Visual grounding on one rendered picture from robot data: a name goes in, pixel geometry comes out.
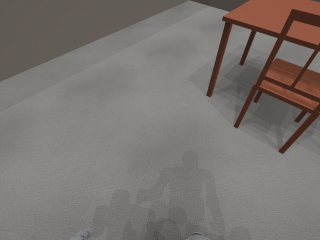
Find robot left hand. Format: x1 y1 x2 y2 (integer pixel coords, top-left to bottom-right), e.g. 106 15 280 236
70 228 95 240

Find table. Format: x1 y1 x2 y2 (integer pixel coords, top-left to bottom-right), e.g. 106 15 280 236
206 0 320 97

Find chair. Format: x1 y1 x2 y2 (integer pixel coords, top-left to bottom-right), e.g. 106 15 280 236
234 7 320 154

